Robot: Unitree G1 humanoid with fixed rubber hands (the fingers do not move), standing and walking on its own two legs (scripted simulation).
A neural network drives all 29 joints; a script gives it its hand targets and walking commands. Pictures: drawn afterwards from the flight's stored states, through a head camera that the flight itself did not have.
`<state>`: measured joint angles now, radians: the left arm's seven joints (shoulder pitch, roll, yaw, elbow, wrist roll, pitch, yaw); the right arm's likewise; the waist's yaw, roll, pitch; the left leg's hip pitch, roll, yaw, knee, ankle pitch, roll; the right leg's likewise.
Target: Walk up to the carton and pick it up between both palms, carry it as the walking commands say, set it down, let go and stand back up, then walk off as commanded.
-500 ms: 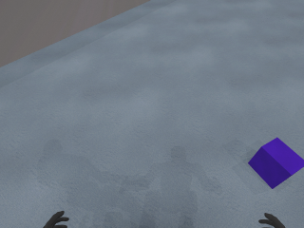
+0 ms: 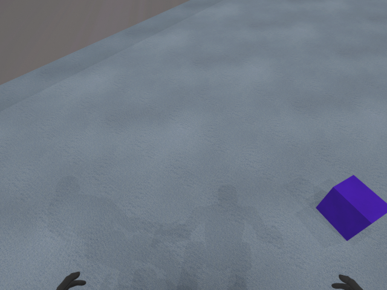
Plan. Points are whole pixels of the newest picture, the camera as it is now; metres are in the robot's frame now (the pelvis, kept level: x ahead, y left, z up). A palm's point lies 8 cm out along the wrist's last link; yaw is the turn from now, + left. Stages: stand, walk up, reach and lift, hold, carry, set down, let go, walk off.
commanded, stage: stand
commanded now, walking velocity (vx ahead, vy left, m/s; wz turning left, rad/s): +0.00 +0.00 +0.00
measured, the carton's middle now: (350, 208) +0.60 -0.75 -0.67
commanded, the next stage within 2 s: walk up in 0.64 s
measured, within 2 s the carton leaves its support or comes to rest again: neither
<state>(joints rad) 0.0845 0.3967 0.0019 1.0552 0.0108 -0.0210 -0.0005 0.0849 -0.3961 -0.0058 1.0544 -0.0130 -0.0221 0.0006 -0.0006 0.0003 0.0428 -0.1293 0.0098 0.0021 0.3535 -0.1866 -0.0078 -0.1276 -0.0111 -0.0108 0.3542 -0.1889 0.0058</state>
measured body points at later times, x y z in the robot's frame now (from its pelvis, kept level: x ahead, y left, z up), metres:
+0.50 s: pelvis +0.01 +0.00 +0.00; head +0.01 +0.00 +0.45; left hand +0.11 +0.32 -0.11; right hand +0.11 -0.32 -0.11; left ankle +0.00 +0.12 -0.75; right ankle +0.00 -0.12 -0.75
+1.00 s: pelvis +0.00 -0.02 -0.03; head +0.03 -0.03 +0.42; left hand +0.12 +0.28 -0.14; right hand +0.10 -0.34 -0.14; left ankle +0.00 +0.12 -0.74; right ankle +0.02 -0.14 -0.75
